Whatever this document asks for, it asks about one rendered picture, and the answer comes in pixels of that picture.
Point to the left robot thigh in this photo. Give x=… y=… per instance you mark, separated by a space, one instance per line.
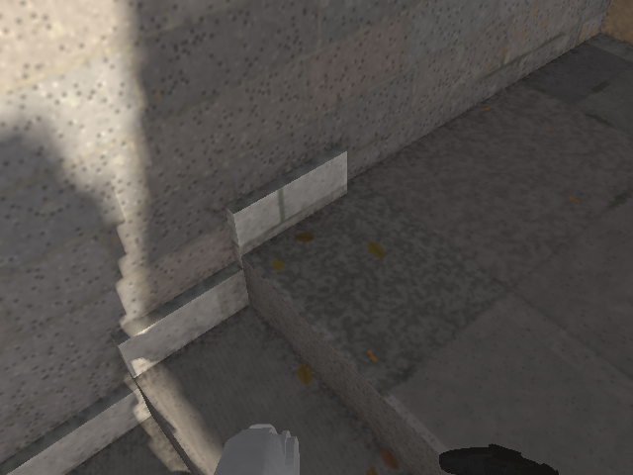
x=260 y=451

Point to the robot right hand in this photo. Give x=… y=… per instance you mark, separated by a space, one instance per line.
x=492 y=460

